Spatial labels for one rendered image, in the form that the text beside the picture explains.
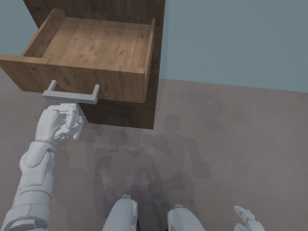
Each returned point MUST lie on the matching drawer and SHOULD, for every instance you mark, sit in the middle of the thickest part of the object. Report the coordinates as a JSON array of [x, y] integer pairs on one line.
[[80, 49]]

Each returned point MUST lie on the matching handle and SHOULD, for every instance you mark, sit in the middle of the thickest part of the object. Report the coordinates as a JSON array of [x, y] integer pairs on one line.
[[51, 94]]

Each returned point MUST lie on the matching left robot hand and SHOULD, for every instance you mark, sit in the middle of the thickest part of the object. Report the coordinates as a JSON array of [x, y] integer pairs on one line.
[[58, 122]]

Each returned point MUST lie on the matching left robot forearm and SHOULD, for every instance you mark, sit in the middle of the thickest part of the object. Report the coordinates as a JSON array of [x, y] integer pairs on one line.
[[30, 209]]

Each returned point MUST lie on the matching cabinet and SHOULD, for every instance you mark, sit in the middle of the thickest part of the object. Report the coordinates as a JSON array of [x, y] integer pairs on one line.
[[106, 111]]

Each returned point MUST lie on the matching right robot hand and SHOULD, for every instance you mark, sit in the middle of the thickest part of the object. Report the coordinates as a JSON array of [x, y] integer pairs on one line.
[[248, 219]]

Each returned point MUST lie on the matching robot left shin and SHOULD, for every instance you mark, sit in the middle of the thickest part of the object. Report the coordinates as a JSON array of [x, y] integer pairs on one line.
[[133, 228]]

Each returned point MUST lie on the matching left robot thigh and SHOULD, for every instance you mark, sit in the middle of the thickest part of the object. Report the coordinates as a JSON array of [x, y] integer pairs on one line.
[[122, 216]]

